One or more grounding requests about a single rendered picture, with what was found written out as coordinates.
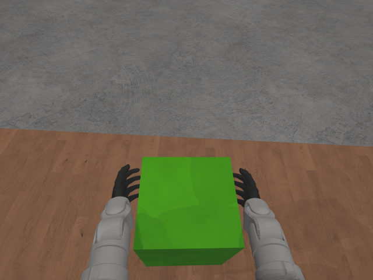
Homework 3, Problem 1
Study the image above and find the left robot forearm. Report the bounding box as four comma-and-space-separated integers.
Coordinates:
80, 197, 134, 280

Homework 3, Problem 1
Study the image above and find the robot left hand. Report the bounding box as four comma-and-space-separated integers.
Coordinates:
112, 164, 140, 202

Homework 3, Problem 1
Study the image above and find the carton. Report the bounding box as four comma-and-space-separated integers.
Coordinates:
133, 157, 245, 267

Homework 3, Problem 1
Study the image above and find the robot right hand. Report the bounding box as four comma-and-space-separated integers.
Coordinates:
233, 168, 260, 207

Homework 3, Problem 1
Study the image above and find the right robot forearm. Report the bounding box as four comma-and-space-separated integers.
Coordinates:
243, 198, 305, 280

